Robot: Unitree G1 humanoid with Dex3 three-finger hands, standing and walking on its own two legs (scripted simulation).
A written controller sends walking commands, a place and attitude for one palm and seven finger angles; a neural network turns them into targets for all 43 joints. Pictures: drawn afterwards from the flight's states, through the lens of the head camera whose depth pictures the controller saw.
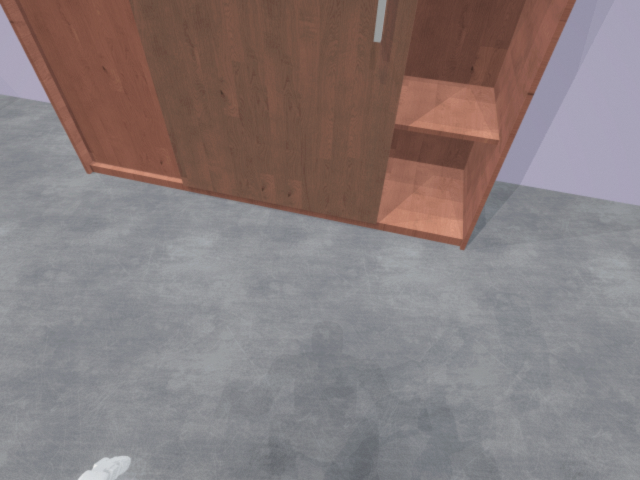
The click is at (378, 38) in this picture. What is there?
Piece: wardrobe's sliding door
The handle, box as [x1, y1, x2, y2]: [374, 0, 386, 41]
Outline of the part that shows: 386,0 378,0 374,41 380,41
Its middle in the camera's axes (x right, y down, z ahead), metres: +0.17 -0.70 +1.03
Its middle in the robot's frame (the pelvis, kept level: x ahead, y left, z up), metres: +1.27 -0.11 +0.21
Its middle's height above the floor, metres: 0.98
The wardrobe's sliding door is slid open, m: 0.38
